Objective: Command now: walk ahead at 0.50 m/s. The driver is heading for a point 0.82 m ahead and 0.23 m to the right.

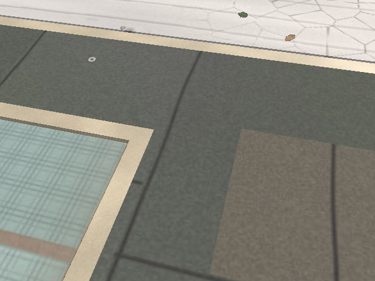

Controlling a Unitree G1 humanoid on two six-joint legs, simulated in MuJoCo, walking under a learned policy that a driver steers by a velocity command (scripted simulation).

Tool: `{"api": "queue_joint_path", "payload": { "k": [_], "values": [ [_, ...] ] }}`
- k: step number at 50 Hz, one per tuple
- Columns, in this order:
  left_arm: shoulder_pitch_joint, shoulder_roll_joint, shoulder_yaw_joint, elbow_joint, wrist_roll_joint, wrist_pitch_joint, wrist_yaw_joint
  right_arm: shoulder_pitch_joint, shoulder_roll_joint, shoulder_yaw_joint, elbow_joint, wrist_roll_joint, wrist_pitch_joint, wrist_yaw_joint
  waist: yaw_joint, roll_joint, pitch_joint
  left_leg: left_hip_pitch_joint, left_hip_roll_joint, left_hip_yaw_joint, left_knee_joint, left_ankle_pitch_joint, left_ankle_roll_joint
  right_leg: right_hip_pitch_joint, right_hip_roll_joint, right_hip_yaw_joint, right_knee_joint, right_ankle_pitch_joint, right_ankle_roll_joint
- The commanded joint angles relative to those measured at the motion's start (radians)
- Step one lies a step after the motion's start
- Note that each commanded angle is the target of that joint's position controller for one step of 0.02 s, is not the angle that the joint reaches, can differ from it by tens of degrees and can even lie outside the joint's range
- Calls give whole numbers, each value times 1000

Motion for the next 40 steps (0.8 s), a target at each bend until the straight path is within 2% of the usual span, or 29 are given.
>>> {"api": "queue_joint_path", "payload": {
  "k": [1,6,9,12,14,15,16,17,18,19,20,21,23,25,27,30,33,35,38,40],
  "values": [
    [46,114,22,-16,-6,-26,1,28,-39,-7,-35,-6,14,11,-23,-87,2,-101,52,11,-57,89,-28,32,-267,228,-241,153,-127],
    [118,108,17,22,-7,-23,1,-173,-23,5,-94,4,9,16,23,-90,40,-142,51,55,-329,248,-54,83,-231,154,-256,215,-107],
    [165,115,17,46,-3,-21,6,-255,-23,10,-117,8,5,14,50,-97,46,-119,26,79,-441,279,-44,145,-244,137,-236,273,-102],
    [190,121,17,67,4,-15,15,-300,-42,4,-143,7,-2,9,53,-100,58,-107,11,69,-503,224,-20,222,-282,167,-181,366,-100],
    [160,141,22,66,9,-10,21,-254,-57,-4,-138,7,-13,4,20,-105,40,-26,-15,68,-549,146,0,246,-293,184,-103,486,-87],
    [137,151,25,63,9,-8,22,-173,-71,-12,-114,6,-21,-2,-18,-104,3,84,-42,75,-584,112,13,236,-282,181,-15,591,-73],
    [119,147,23,60,5,-6,19,-17,-92,-25,-62,-2,-35,-11,-86,-66,-81,288,-60,83,-655,146,33,186,-233,149,162,611,-54],
    [114,113,11,34,-5,-9,16,162,-164,-47,-25,-26,-47,-27,-146,14,-211,553,100,-78,-674,71,76,15,-174,112,425,385,-33],
    [241,-14,-14,12,-44,-7,12,229,-279,-77,-20,-38,-41,-29,-101,253,-352,839,398,-518,-762,-37,187,-341,-4,28,776,-251,15],
    [196,108,17,31,-16,5,22,165,-213,-66,-35,-8,-26,-24,-95,113,-313,741,387,-602,-833,-116,181,-417,-32,137,886,-337,-1],
    [122,116,26,15,-11,8,18,60,-142,-46,-52,0,-25,-23,-57,46,-162,602,343,-437,-852,-115,149,-437,-85,158,888,-247,-9],
    [82,91,23,8,-12,8,12,2,-90,-33,-58,1,-32,-20,-37,24,-88,490,300,-316,-889,-23,125,-416,-120,153,852,-176,-6],
    [78,66,26,10,10,32,-2,-13,-46,-21,-42,8,-44,-28,3,60,-34,376,229,-143,-924,108,72,-358,-153,145,799,-126,9],
    [69,39,25,4,13,54,-14,23,-43,-20,-25,15,-62,-30,17,50,-35,359,218,-67,-938,212,67,-351,-153,132,797,-95,21],
    [13,30,25,-19,15,67,-23,50,-58,-25,-11,22,-73,-31,23,45,-17,369,214,3,-955,269,68,-414,-165,119,780,-36,32],
    [-92,29,22,-61,16,73,-35,92,-54,-25,7,16,-74,-33,11,39,16,389,202,84,-970,311,72,-496,-175,101,698,64,45],
    [-203,17,10,-104,15,68,-45,112,-56,-24,18,15,-72,-35,-5,33,45,400,183,163,-966,374,67,-482,-160,60,513,150,48],
    [-271,12,2,-132,18,67,-51,141,-72,-27,29,15,-70,-39,-23,34,54,431,196,199,-960,424,66,-455,-149,16,412,170,35],
    [-329,24,0,-163,23,66,-55,186,-89,-32,49,13,-57,-46,-36,33,63,527,222,239,-916,530,63,-438,-127,-28,327,113,-2],
    [-316,36,6,-168,25,66,-53,183,-106,-37,52,10,-45,-52,-17,47,44,579,229,273,-829,761,54,-380,-85,-59,294,31,-37]
  ]
}}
